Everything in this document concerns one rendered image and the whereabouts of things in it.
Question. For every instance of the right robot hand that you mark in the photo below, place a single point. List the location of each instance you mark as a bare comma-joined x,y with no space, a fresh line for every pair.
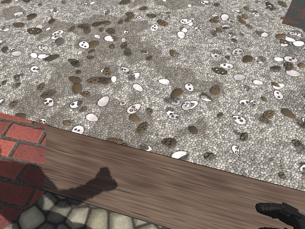
284,212

